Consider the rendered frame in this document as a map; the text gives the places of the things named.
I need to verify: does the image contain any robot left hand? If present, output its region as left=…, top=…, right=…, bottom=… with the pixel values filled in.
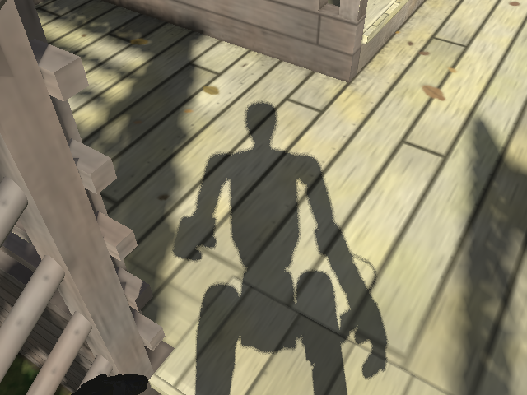
left=71, top=374, right=148, bottom=395

